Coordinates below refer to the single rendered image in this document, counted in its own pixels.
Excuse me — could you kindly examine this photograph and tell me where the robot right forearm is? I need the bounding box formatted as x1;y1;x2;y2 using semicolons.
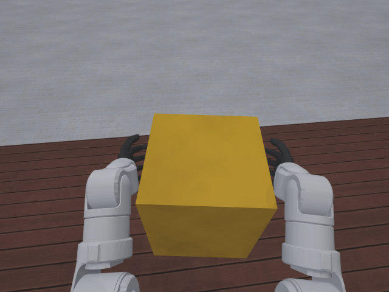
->
274;162;346;292

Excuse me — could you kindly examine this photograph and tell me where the right robot hand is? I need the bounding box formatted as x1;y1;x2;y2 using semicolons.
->
264;137;294;186

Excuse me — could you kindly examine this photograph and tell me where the robot right upper arm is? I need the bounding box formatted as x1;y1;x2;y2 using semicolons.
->
275;278;340;292

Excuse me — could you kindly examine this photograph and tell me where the robot left forearm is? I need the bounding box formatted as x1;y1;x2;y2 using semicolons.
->
71;158;139;292

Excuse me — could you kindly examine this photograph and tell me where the carton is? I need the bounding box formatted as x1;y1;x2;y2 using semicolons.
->
136;113;278;259

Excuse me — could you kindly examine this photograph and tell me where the left robot hand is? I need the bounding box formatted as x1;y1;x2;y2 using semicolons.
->
118;134;148;181

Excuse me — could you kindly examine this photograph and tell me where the robot left upper arm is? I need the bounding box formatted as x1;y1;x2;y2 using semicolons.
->
73;272;140;292

